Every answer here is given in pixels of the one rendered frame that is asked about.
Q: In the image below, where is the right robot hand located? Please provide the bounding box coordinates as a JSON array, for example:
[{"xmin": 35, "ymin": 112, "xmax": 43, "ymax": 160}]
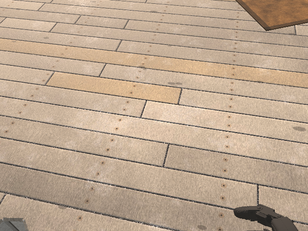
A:
[{"xmin": 233, "ymin": 204, "xmax": 298, "ymax": 231}]

